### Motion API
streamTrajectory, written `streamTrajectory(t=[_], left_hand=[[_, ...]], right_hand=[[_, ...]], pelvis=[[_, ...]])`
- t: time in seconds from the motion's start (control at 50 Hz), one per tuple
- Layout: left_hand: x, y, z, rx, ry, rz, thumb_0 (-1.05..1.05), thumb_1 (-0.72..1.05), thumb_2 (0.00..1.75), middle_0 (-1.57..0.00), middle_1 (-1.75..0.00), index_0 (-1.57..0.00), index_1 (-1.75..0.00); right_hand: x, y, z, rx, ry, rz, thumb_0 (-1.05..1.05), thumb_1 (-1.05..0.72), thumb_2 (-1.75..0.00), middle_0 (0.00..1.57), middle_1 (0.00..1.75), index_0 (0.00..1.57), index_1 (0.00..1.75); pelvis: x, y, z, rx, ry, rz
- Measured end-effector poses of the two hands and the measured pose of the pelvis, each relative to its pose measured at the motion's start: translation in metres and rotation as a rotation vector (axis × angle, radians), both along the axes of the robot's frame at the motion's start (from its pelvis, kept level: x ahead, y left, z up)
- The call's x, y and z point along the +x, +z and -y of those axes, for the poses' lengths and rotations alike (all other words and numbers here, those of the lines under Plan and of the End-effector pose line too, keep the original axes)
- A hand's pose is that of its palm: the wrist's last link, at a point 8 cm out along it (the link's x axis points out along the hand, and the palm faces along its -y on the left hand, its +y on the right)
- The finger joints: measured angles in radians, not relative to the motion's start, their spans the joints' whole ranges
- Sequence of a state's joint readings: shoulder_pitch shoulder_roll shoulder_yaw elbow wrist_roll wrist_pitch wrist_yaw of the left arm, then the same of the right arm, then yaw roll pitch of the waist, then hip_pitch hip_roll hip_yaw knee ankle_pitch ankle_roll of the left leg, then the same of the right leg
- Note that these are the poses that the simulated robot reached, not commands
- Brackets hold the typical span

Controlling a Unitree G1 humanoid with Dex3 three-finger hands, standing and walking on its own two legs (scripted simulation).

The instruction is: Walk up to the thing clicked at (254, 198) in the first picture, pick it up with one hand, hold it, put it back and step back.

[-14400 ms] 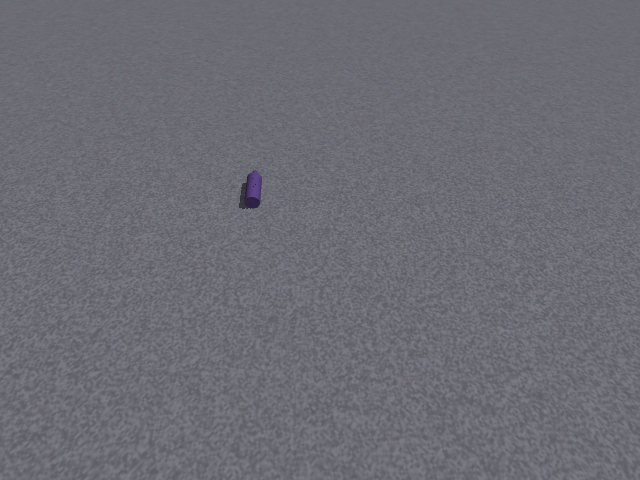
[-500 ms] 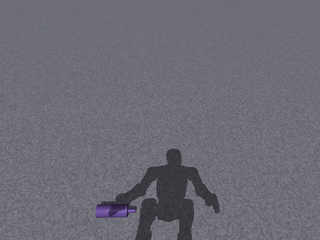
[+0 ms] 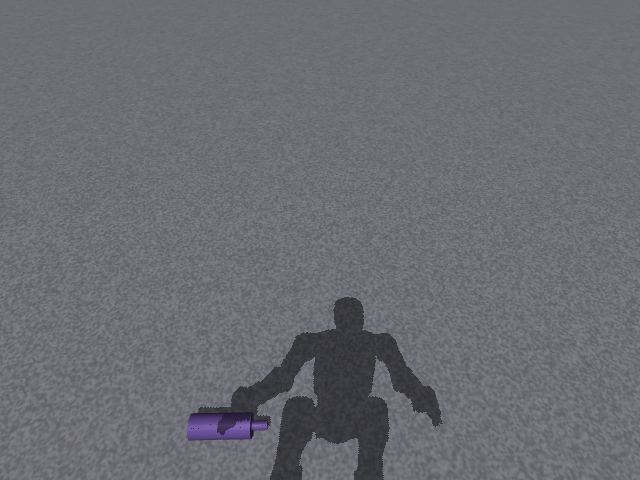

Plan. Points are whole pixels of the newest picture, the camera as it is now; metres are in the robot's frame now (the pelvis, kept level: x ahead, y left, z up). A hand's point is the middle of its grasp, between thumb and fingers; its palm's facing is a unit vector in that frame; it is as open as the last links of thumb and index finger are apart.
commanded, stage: stand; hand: left
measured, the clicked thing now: (229, 425) +0.41 +0.26 -0.75
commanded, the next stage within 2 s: rise first in 1.90 s
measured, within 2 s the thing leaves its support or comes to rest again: neither
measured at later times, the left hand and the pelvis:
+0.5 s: hand out of the picture +0.07 +0.25 -0.16, palm faces -0.02 -0.94 -0.34, open 7.4 cm; pelvis +0.00 +0.00 +0.00, yaw +0 degrees
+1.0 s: hand out of the picture +0.07 +0.26 -0.16, palm faces -0.03 -0.94 -0.34, open 7.4 cm; pelvis +0.00 +0.00 +0.00, yaw -1 degrees
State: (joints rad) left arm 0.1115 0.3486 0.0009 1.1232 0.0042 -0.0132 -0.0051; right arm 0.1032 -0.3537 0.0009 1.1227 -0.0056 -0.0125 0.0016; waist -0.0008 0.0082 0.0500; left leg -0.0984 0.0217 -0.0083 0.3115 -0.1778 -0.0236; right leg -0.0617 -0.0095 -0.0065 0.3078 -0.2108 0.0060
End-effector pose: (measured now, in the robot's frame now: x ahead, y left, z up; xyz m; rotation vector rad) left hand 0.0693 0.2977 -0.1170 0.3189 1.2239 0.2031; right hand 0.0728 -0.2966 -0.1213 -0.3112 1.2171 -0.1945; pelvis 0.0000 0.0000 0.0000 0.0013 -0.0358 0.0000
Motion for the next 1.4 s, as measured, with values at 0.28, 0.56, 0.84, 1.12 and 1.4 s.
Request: streamTrajectory(t=[0.28,0.56,0.84,1.12,1.4], left_hand=[[0.000,0.000,0.003,-0.001,-0.003,-0.004,0.00,0.91,0.90,-0.20,-0.30,-0.20,-0.30],[-0.004,-0.002,0.003,-0.007,-0.002,-0.012,0.00,0.90,0.90,-0.20,-0.30,-0.20,-0.30],[-0.005,-0.003,0.000,-0.004,-0.004,-0.012,0.00,0.90,0.90,-0.20,-0.30,-0.20,-0.30],[-0.005,-0.002,-0.003,-0.003,-0.007,-0.008,0.00,0.90,0.90,-0.20,-0.30,-0.20,-0.30],[-0.010,-0.003,-0.003,-0.004,-0.007,-0.018,0.00,0.90,0.90,-0.20,-0.30,-0.20,-0.30]], right_hand=[[-0.005,-0.001,0.002,0.002,-0.004,-0.013,0.00,-0.90,-0.90,0.21,0.30,0.21,0.30],[-0.009,0.001,0.003,-0.006,-0.003,-0.018,0.00,-0.90,-0.90,0.21,0.30,0.21,0.30],[-0.008,0.002,0.000,-0.006,-0.002,-0.013,0.00,-0.90,-0.90,0.21,0.30,0.21,0.30],[-0.011,0.001,-0.003,-0.006,-0.004,-0.012,0.00,-0.90,-0.90,0.21,0.30,0.21,0.30],[-0.015,0.000,-0.003,-0.003,-0.010,-0.019,0.00,-0.90,-0.90,0.21,0.30,0.21,0.30]], pelvis=[[0.000,0.000,0.003,0.000,-0.004,0.001],[0.000,0.000,0.002,0.000,-0.007,0.000],[-0.001,0.000,0.000,-0.001,-0.008,0.000],[-0.003,0.000,-0.003,0.001,-0.010,0.001],[-0.004,0.000,-0.003,0.001,-0.011,0.003]])
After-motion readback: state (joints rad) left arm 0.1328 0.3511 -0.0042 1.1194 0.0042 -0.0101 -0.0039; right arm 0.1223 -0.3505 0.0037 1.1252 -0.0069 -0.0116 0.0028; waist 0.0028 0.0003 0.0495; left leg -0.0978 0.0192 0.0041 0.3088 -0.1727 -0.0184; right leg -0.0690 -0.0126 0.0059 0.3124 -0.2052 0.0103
